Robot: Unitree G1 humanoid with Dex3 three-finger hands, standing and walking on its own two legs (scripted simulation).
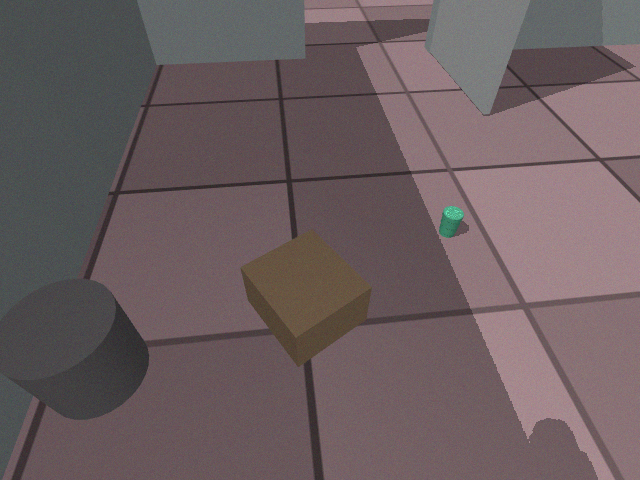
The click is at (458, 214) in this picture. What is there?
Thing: tapered cup
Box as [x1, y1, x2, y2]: [439, 206, 463, 237]
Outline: 454,206 446,207 442,213 439,232 446,237 450,237 453,235 463,216 462,211
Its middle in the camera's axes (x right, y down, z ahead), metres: +0.56 -0.08 +1.69
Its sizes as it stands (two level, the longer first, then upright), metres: 0.085 0.085 0.119
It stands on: the floor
